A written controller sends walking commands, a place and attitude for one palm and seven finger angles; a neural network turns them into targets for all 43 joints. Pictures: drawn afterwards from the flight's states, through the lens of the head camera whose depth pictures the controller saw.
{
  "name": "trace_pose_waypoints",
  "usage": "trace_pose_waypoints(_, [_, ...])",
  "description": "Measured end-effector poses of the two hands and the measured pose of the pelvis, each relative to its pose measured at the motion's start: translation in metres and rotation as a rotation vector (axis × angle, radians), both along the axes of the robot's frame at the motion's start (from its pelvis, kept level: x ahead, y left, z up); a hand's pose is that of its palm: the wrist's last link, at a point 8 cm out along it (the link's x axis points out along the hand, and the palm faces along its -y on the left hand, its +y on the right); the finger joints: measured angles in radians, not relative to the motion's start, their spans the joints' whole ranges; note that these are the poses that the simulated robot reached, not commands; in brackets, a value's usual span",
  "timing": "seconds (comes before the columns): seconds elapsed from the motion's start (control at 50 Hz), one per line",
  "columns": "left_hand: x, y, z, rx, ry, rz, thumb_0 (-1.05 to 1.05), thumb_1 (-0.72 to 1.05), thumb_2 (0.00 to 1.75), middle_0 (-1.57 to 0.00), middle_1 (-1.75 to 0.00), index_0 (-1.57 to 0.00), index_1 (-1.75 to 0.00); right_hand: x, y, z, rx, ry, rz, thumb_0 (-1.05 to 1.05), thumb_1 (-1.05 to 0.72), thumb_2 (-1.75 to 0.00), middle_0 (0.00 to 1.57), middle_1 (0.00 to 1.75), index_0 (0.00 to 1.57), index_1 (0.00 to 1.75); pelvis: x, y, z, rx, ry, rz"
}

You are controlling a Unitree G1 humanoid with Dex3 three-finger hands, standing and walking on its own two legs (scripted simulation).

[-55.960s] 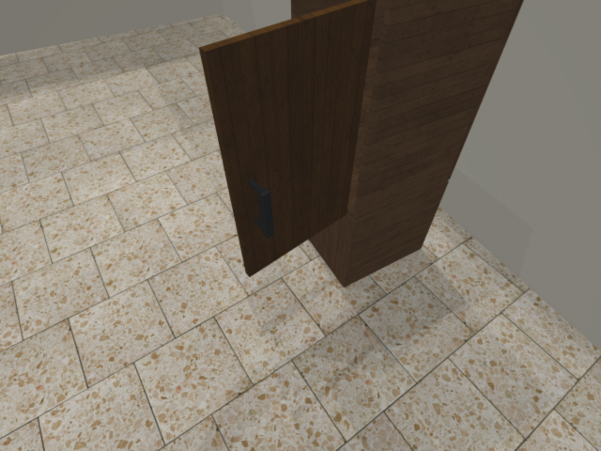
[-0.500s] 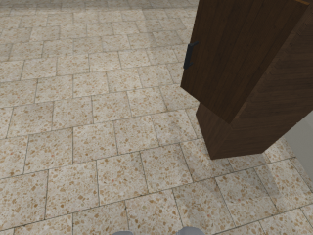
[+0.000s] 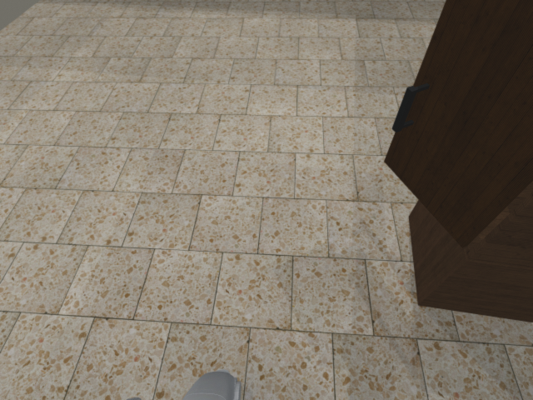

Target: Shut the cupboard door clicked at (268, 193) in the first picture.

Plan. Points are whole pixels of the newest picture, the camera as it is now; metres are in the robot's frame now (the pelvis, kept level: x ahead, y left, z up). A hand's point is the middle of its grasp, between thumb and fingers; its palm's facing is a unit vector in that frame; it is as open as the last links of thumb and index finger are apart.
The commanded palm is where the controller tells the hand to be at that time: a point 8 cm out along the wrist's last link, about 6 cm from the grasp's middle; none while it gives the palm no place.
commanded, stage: walk to a spot facing it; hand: left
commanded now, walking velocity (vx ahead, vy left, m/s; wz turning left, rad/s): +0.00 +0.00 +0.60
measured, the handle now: (410, 108) +0.80 -0.36 -0.09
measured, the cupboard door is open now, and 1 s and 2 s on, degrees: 34 34 34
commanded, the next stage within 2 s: turn to face it in 1.50 s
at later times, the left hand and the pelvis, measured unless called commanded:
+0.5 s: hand out of the picture +0.03 +0.22 -0.16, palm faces +0.33 -0.89 -0.31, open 7.4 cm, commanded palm none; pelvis +0.02 -0.02 -0.01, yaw +19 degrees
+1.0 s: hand out of the picture -0.02 +0.22 -0.19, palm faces +0.64 -0.74 -0.21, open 7.4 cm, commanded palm none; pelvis +0.12 +0.08 -0.02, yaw +37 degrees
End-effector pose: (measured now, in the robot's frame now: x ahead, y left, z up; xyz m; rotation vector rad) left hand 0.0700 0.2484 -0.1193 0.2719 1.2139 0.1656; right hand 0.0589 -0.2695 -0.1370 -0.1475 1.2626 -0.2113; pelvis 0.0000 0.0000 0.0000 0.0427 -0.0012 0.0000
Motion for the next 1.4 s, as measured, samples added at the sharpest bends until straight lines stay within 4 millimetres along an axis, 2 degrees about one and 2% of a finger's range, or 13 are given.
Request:
trace_pose_waypoints(0.18, [-0.068, 0.027, -0.034, -0.043, 0.067, 0.203, 0.01, 0.90, 0.90, -0.21, -0.30, -0.20, -0.30, 0.081, 0.040, 0.002, -0.031, -0.093, 0.230, 0.01, -0.91, -0.90, 0.20, 0.30, 0.20, 0.30, 0.003, 0.016, -0.019, -0.018, -0.002, 0.131])
trace_pose_waypoints(0.24, [-0.080, 0.035, -0.034, -0.031, 0.099, 0.251, 0.01, 0.91, 0.90, -0.20, -0.30, -0.20, -0.30, 0.092, 0.052, 0.008, -0.038, -0.120, 0.275, 0.01, -0.91, -0.90, 0.20, 0.30, 0.20, 0.30, 0.002, 0.016, -0.016, -0.023, -0.006, 0.159])
trace_pose_waypoints(0.34, [-0.074, 0.037, -0.018, -0.020, 0.034, 0.297, 0.01, 0.91, 0.90, -0.20, -0.30, -0.20, -0.30, 0.094, 0.057, 0.011, -0.029, -0.095, 0.331, 0.01, -0.91, -0.90, 0.20, 0.30, 0.20, 0.30, 0.003, 0.010, -0.006, -0.044, -0.006, 0.222])
trace_pose_waypoints(0.48, [-0.062, 0.019, -0.004, 0.027, -0.085, 0.327, 0.01, 0.91, 0.90, -0.20, -0.30, -0.20, -0.30, 0.104, 0.039, -0.011, 0.018, -0.040, 0.373, 0.01, -0.90, -0.90, 0.21, 0.30, 0.20, 0.30, 0.021, -0.014, -0.014, -0.030, 0.001, 0.316])
trace_pose_waypoints(0.64, [-0.098, -0.024, 0.004, -0.026, 0.012, 0.490, 0.01, 0.91, 0.90, -0.20, -0.30, -0.20, -0.30, 0.152, 0.047, 0.004, 0.042, -0.013, 0.463, 0.01, -0.91, -0.90, 0.20, 0.30, 0.20, 0.30, 0.053, -0.013, 0.005, -0.013, 0.000, 0.439])
trace_pose_waypoints(0.74, [-0.115, -0.045, -0.003, -0.092, 0.072, 0.604, 0.01, 0.91, 0.90, -0.20, -0.30, -0.20, -0.30, 0.192, 0.081, 0.008, 0.042, 0.005, 0.569, 0.01, -0.91, -0.90, 0.20, 0.30, 0.20, 0.30, 0.073, 0.001, 0.007, -0.018, 0.003, 0.528])
trace_pose_waypoints(0.82, [-0.132, -0.054, -0.014, -0.145, 0.128, 0.709, 0.01, 0.90, 0.90, -0.20, -0.30, -0.20, -0.30, 0.235, 0.131, 0.006, 0.044, -0.010, 0.691, 0.01, -0.91, -0.90, 0.20, 0.30, 0.19, 0.30, 0.087, 0.021, 0.001, -0.027, -0.002, 0.589])
trace_pose_waypoints(0.94, [-0.150, -0.033, -0.042, -0.201, 0.232, 0.790, 0.01, 0.90, 0.90, -0.21, -0.30, -0.20, -0.30, 0.298, 0.212, -0.001, 0.050, -0.187, 0.799, 0.01, -0.91, -0.90, 0.20, 0.30, 0.20, 0.30, 0.107, 0.065, -0.025, -0.033, -0.021, 0.639])
trace_pose_waypoints(1.02, [-0.115, 0.017, -0.038, -0.143, 0.157, 0.788, 0.01, 0.91, 0.90, -0.20, -0.30, -0.20, -0.30, 0.304, 0.227, 0.006, 0.035, -0.180, 0.801, 0.01, -0.91, -0.90, 0.20, 0.30, 0.20, 0.30, 0.125, 0.080, -0.017, -0.029, -0.025, 0.661])
trace_pose_waypoints(1.12, [-0.042, 0.078, -0.013, -0.060, -0.041, 0.767, 0.01, 0.91, 0.90, -0.20, -0.30, -0.20, -0.30, 0.300, 0.228, 0.006, 0.031, -0.072, 0.792, 0.01, -0.91, -0.90, 0.20, 0.30, 0.20, 0.30, 0.155, 0.098, -0.003, -0.033, -0.022, 0.700])
trace_pose_waypoints(1.2, [0.018, 0.111, 0.003, -0.013, -0.145, 0.734, 0.01, 0.91, 0.90, -0.20, -0.30, -0.20, -0.30, 0.304, 0.223, 0.000, 0.042, 0.013, 0.758, 0.01, -0.91, -0.90, 0.20, 0.30, 0.20, 0.30, 0.187, 0.110, 0.001, -0.023, -0.018, 0.721])
trace_pose_waypoints(1.3, [0.083, 0.135, 0.005, 0.044, -0.225, 0.703, 0.01, 0.91, 0.90, -0.20, -0.30, -0.20, -0.30, 0.328, 0.216, -0.023, 0.046, 0.103, 0.726, 0.01, -0.91, -0.90, 0.21, 0.30, 0.20, 0.30, 0.241, 0.122, -0.013, 0.001, -0.010, 0.756])
trace_pose_waypoints(1.4, [0.098, 0.122, 0.002, 0.021, -0.192, 0.796, 0.00, 0.91, 0.90, -0.20, -0.30, -0.20, -0.30, 0.380, 0.234, -0.021, 0.015, 0.137, 0.784, 0.01, -0.91, -0.90, 0.20, 0.30, 0.20, 0.30, 0.274, 0.140, -0.009, -0.020, -0.023, 0.823])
